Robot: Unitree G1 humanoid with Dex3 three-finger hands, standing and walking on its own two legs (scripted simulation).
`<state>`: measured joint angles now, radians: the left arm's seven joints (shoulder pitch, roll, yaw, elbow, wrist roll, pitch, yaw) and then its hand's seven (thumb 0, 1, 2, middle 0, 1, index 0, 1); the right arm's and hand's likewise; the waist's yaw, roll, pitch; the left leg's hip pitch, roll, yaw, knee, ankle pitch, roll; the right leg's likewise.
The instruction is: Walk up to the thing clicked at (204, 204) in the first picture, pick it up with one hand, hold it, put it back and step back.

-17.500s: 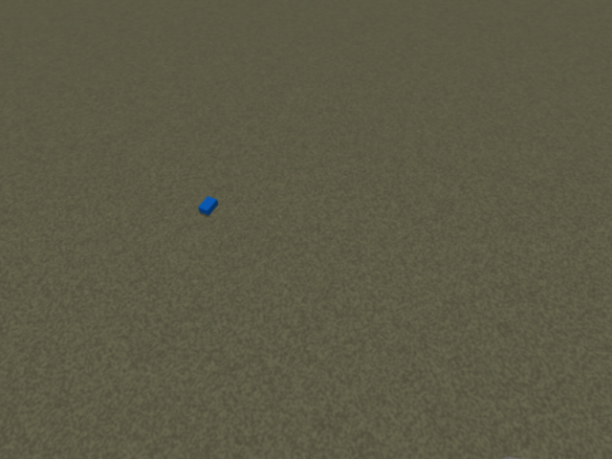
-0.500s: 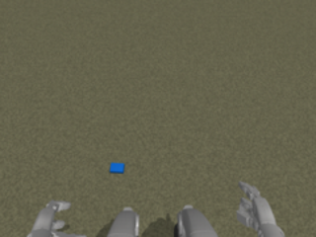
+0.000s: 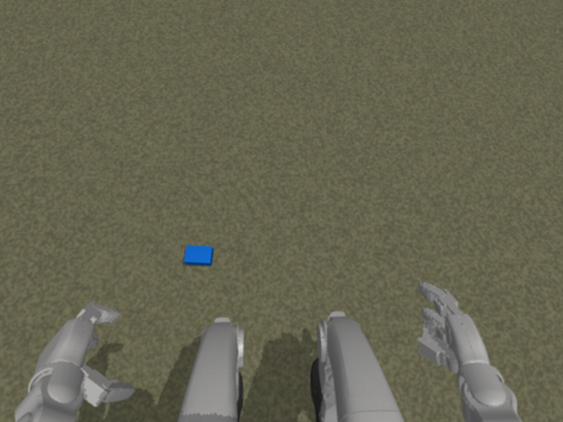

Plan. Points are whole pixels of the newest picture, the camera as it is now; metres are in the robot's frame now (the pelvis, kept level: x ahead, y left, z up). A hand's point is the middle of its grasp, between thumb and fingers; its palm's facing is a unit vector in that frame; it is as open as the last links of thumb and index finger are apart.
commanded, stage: rise first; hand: left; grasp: from above
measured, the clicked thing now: (199, 255) +0.47 +0.22 -0.58
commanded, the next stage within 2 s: none
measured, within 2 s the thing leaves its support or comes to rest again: neither
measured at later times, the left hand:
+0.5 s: hand (140, 293) +0.32 +0.29 -0.33, palm faces -0.51 -0.23 -0.83, open 12.2 cm
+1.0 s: hand (154, 272) +0.39 +0.29 -0.41, palm faces -0.48 -0.01 -0.88, open 12.2 cm
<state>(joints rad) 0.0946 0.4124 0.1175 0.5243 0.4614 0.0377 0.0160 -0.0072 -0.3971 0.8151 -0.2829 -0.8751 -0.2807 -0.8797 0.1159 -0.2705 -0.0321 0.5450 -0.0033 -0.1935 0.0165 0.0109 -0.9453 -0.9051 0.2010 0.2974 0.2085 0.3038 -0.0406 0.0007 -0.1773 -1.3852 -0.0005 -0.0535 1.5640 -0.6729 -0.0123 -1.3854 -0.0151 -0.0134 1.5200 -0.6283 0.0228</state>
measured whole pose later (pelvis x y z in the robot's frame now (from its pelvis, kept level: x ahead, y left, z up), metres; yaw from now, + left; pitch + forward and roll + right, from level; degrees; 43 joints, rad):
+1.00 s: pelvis -0.06 +0.01 -0.25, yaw -5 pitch +34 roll -8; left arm -0.86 0.77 0.11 1.36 1.33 -0.37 0.36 0.00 -0.18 0.74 -0.39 -0.61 -0.38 -0.63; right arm 0.12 -0.26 0.01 0.75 -0.12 -0.02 0.14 0.00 -0.90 -0.89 0.20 0.30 0.21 0.30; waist -0.19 -0.01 -0.07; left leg -2.27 -0.04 -0.12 2.37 -0.70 0.00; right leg -2.22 -0.01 -0.05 2.26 -0.65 0.05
